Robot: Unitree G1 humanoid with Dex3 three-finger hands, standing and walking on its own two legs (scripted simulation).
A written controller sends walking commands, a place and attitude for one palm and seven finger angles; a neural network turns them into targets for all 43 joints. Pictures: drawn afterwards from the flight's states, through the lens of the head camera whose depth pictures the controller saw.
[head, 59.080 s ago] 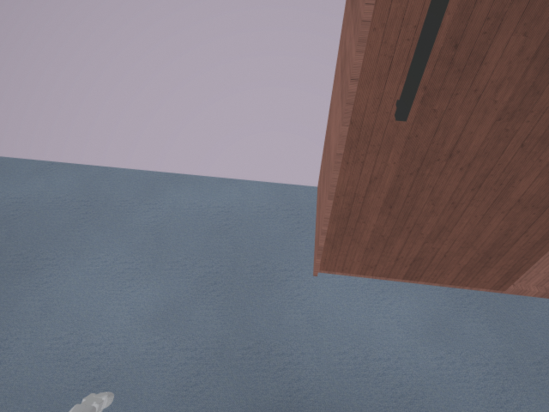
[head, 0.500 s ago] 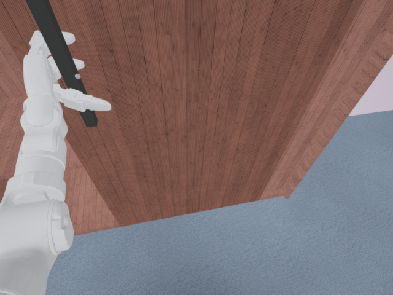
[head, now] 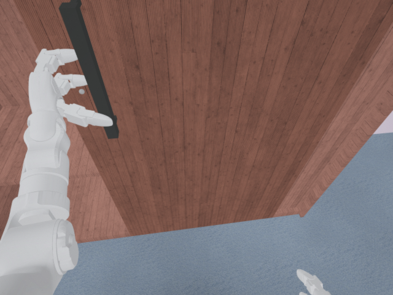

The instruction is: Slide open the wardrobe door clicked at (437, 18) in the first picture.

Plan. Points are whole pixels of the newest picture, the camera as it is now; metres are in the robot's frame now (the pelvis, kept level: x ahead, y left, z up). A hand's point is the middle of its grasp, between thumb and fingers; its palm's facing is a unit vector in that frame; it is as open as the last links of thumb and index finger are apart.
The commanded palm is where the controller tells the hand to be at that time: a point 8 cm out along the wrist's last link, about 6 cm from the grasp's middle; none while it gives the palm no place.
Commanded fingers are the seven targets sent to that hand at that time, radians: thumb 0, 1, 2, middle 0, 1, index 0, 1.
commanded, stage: slip the hand off the handle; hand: left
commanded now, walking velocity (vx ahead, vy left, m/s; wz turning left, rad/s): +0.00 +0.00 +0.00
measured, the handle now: (97, 78) +0.49 +0.22 +0.20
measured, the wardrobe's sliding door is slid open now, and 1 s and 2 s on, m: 0.54 0.54 0.54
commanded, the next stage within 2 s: draw the hand back to the body in 0.86 s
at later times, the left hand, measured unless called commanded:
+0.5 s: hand (58, 113) +0.39 +0.26 +0.18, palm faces +0.26 -0.96 -0.07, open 14.7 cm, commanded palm +0.34 +0.30 +0.19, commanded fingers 0.00 -0.55 0.20 -0.25 -1.15 -0.25 -1.15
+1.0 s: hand (40, 147) +0.30 +0.25 +0.20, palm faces +0.31 -0.95 -0.09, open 14.7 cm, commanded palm +0.27 +0.29 +0.19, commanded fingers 0.00 -0.55 0.20 -0.25 -1.15 -0.25 -1.15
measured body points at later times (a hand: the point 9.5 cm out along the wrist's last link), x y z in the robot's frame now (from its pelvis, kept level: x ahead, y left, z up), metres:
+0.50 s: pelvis +0.01 +0.01 +0.00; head +0.01 +0.00 +0.45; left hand +0.37 +0.31 +0.19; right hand +0.12 -0.25 -0.10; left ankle -0.01 +0.09 -0.73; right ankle +0.03 -0.10 -0.73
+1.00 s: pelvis +0.00 -0.01 +0.00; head -0.02 -0.02 +0.45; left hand +0.28 +0.30 +0.20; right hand +0.21 -0.22 -0.07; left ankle -0.01 +0.09 -0.73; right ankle +0.03 -0.10 -0.73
